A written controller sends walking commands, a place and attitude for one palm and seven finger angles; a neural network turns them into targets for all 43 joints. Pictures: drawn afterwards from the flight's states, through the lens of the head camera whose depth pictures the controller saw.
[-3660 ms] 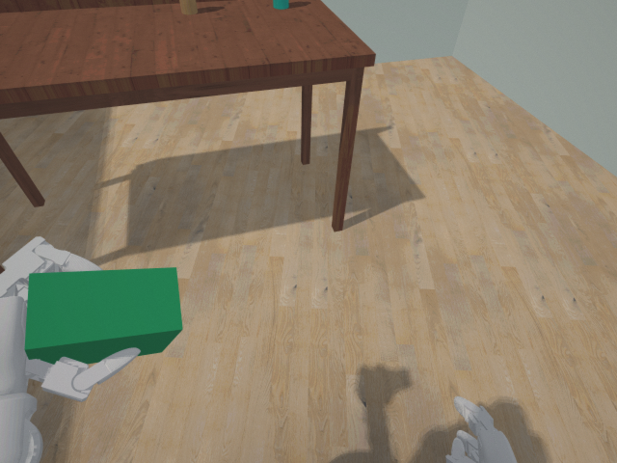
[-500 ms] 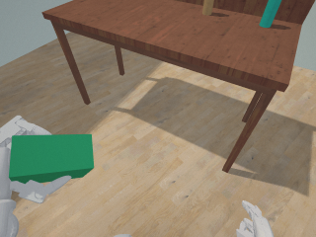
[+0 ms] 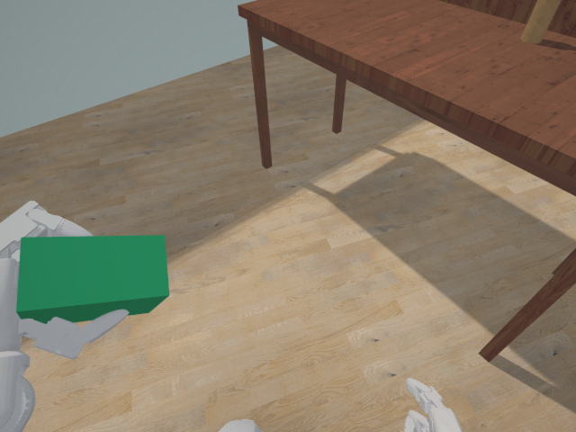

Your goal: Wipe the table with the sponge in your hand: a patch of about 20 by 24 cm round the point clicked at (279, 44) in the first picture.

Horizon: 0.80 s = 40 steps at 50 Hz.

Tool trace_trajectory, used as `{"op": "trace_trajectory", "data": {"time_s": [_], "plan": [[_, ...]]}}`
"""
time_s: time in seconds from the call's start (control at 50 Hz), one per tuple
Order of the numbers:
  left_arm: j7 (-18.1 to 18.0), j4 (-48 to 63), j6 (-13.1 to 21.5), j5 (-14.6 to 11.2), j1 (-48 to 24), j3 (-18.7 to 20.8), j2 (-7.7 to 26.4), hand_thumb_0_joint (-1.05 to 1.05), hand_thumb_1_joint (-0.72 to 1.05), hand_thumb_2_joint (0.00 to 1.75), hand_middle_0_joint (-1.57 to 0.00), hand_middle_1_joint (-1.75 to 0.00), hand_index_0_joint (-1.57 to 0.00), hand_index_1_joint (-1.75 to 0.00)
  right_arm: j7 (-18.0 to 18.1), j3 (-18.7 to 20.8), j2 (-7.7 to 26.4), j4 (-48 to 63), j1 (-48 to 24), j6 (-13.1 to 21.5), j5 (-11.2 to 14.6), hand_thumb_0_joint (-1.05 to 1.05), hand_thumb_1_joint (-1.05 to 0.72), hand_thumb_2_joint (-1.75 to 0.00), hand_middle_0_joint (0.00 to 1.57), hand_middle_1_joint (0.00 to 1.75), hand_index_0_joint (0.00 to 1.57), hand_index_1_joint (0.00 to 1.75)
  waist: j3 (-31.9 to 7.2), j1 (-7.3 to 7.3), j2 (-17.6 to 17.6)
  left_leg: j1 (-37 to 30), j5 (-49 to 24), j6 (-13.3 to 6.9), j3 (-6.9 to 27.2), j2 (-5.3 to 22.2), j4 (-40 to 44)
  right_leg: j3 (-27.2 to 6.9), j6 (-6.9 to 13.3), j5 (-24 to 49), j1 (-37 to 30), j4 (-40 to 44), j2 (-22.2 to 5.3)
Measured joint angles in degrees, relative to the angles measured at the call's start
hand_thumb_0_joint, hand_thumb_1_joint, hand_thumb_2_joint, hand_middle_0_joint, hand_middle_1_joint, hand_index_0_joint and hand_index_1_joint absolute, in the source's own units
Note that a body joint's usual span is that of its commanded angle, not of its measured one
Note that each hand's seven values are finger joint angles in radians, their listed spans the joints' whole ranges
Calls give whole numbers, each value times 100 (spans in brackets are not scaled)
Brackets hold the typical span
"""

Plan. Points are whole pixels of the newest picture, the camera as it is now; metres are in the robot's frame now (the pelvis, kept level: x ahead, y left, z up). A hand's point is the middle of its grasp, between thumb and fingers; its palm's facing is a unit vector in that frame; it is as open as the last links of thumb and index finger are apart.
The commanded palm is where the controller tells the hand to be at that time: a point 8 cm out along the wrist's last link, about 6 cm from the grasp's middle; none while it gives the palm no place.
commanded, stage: walk to a spot facing it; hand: left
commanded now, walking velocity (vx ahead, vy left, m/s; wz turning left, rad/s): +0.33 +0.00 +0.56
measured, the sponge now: (117, 280) +0.23 +0.20 +0.17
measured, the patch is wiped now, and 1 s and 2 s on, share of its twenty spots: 0.00 0.00 0.00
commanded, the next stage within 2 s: none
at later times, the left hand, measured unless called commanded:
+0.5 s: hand (27, 261) +0.23 +0.29 +0.19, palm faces +0.56 -0.73 -0.40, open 10.3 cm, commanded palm +0.15 +0.32 +0.19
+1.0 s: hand (66, 214) +0.29 +0.28 +0.20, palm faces +0.64 -0.60 -0.47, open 10.3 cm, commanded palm +0.22 +0.31 +0.19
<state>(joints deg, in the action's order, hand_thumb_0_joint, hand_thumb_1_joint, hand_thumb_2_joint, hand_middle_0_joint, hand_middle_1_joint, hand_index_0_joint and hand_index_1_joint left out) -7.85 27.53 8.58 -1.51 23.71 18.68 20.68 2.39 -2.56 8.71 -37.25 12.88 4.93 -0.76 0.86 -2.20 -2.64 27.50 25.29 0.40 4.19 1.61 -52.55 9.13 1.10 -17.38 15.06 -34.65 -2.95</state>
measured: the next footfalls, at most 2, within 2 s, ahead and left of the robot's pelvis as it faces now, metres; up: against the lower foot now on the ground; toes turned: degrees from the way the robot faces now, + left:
left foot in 0.36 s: +0.08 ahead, +0.16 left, +0.00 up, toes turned +19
right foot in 0.68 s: +0.23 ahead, -0.09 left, +0.00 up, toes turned +4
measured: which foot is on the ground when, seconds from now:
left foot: up 0.00-0.34, down 0.36-0.68, up 0.70-1.00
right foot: down 0.00-0.36, up 0.38-0.66, down 0.68-1.00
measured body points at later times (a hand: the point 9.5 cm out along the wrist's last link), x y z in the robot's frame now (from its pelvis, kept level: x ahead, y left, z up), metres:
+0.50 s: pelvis +0.05 +0.02 +0.00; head +0.08 +0.04 +0.45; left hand +0.19 +0.33 +0.21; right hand +0.27 -0.15 -0.07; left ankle +0.05 +0.15 -0.73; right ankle +0.06 -0.10 -0.65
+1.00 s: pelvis +0.18 -0.01 +0.02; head +0.22 +0.00 +0.46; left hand +0.25 +0.31 +0.22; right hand +0.43 -0.20 -0.07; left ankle +0.19 +0.16 -0.68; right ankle +0.19 -0.09 -0.73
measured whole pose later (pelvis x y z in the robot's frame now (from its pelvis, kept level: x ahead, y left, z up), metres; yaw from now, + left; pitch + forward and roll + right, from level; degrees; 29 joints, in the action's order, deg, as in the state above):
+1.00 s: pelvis +0.18 -0.01 +0.02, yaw +23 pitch +0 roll +3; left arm -9.6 34.8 11.9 -1.7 30.3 20.9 22.6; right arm 3.4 3.6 15.8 -32.8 12.2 2.8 -0.5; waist 5.6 0.3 2.9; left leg 28.8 19.2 1.4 -9.2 5.4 -46.4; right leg 17.4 1.4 -18.5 10.1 -29.3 -8.9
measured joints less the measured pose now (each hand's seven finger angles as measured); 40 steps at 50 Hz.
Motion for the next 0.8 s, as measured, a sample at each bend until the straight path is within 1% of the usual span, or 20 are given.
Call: {"op": "trace_trajectory", "data": {"time_s": [0.04,0.06,0.1,0.14,0.2,0.3,0.34,0.36,0.38,0.42,0.46,0.5,0.54,0.62,0.66,0.68,0.7,0.74,0.78,0.8], "plan": [[21,-97,6,-24,60,-84,-148,-1,-51,99,-70,-135,-72,-135,-14,52,158,-135,-81,-98,-41,2,-90,-89,21,30,20,30,44,-14,22,404,-238,119,-209,-19,-1266,90,57,-90,-120,34,-115],[35,-105,7,-30,143,-113,-198,-1,-51,99,-70,-135,-72,-135,-5,92,224,-157,-90,-144,-35,2,-90,-89,21,30,20,30,50,7,48,532,-373,174,-323,3,-1639,142,48,-97,-217,155,-167],[47,-89,31,-15,283,-155,-210,-1,-51,99,-70,-135,-72,-135,48,184,332,-135,-74,-186,-25,2,-90,-89,21,30,20,30,85,55,141,641,-558,243,-552,80,-1859,267,10,-12,-415,450,-278],[26,-59,67,5,362,-156,-142,-1,-51,99,-70,-135,-72,-135,103,284,435,-48,-41,-190,-32,2,-90,-89,21,30,20,30,134,79,253,593,-646,241,-756,165,-1508,385,-10,86,-549,689,-388],[-52,61,98,-12,417,-89,-15,-1,-51,99,-70,-135,-72,-135,143,418,582,136,21,-174,-32,2,-90,-90,20,30,20,30,186,93,396,287,-668,177,-1029,271,-389,546,-45,121,-636,853,-527],[-260,478,94,-49,404,60,61,-1,-51,99,-70,-135,-72,-135,161,550,699,394,105,-126,-15,2,-90,-90,20,30,20,30,212,9,583,-477,-420,36,-1356,247,1319,707,-169,-139,-578,582,-696],[-347,685,102,-63,354,126,53,-1,-51,99,-70,-135,-72,-135,168,542,720,536,98,-102,2,2,-90,-90,20,30,20,30,207,-12,636,-937,-612,-56,-1462,136,2015,675,-241,-449,-395,20,-811],[-385,767,142,-68,294,165,43,-1,-51,99,-70,-135,-72,-135,170,553,742,630,50,-67,14,2,-90,-90,20,30,20,30,222,15,560,-1016,-1254,-174,-1381,155,2187,570,-270,-622,-157,-619,-805],[-416,739,195,-50,146,203,78,-1,-51,99,-70,-135,-72,-135,165,575,640,615,-84,-35,29,2,-90,-90,20,30,20,30,339,69,609,-947,-1406,-197,-1347,137,1915,263,-278,-925,109,-1446,-779],[-345,498,267,16,-107,239,176,-1,-51,99,-70,-135,-72,-135,81,513,356,495,-294,-17,84,2,-91,-90,20,30,19,30,428,155,697,-933,-1023,-145,-1271,110,1602,-256,-276,-1186,668,-2847,-572],[-243,394,208,46,-129,264,243,-1,-51,99,-70,-135,-72,-135,-8,379,85,426,-354,-15,118,2,-91,-90,20,30,19,30,356,252,683,-974,-842,-87,-1153,132,1673,-407,-320,-1097,1163,-3506,-428],[-179,528,185,42,56,277,250,-2,-51,99,-70,-135,-72,-135,-70,239,-136,399,-307,48,123,2,-91,-90,20,30,20,30,288,283,616,-1068,-907,-26,-1065,185,1897,-378,-360,-863,1478,-3363,-399],[-131,728,269,16,325,262,223,-2,-51,99,-70,-135,-72,-135,-106,119,-284,371,-194,142,104,1,-90,-90,20,30,20,30,237,251,504,-1197,-985,24,-994,248,2142,-276,-389,-580,1560,-2700,-409],[-67,751,468,0,604,234,209,-1,-51,99,-70,-135,-72,-135,-73,-19,-369,250,45,225,58,1,-90,-90,20,30,20,30,162,89,198,-1438,-958,145,-836,371,2374,-46,-444,-307,1163,-1116,-328],[-62,527,462,11,527,247,227,-1,-51,99,-70,-135,-72,-135,-25,-38,-333,169,117,181,55,1,-90,-89,21,30,20,30,129,18,65,-1463,-774,194,-724,411,2184,83,-453,-182,752,-397,-232],[-71,407,423,21,447,262,248,-1,-51,99,-70,-135,-72,-135,2,-42,-302,146,144,148,63,1,-90,-89,21,30,20,30,107,0,36,-1408,-607,184,-661,408,1951,118,-398,-143,524,-45,-187],[-74,267,381,51,312,240,213,-1,-51,99,-70,-135,-72,-135,24,-24,-226,110,129,106,71,1,-90,-89,21,30,20,30,110,0,-62,-1261,-374,53,-606,464,1534,194,-214,202,462,8,-148],[-59,-15,267,72,-6,107,45,-1,-51,99,-70,-135,-72,-135,37,59,-17,-88,-4,-4,74,1,-90,-89,21,30,20,30,175,2,-151,-741,111,-38,-434,345,49,340,72,114,459,-342,-215],[-40,-161,203,42,-126,32,-127,-1,-51,99,-70,-135,-72,-135,27,137,197,-247,-147,-108,62,2,-90,-89,21,30,20,30,253,1,-88,-259,31,-2,-452,182,-1252,381,156,-75,310,-360,-301],[-34,-168,202,38,-97,17,-189,-1,-51,99,-70,-135,-72,-135,28,177,294,-263,-197,-151,57,2,-90,-89,21,30,20,30,284,38,-53,-49,-80,35,-507,162,-1660,414,145,-89,204,-261,-328]]}}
